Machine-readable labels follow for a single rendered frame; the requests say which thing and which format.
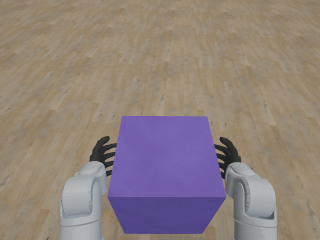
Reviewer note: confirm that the robot left hand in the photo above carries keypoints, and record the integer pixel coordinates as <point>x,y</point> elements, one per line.
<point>99,150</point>

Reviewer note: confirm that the left robot forearm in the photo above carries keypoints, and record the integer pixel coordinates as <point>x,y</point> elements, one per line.
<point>81,203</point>

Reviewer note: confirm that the right robot forearm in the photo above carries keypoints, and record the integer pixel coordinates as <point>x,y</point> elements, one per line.
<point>254,203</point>

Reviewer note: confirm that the robot right hand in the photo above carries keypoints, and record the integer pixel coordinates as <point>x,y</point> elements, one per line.
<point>231,154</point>

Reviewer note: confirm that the carton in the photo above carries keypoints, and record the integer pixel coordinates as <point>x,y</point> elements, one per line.
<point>165,177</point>

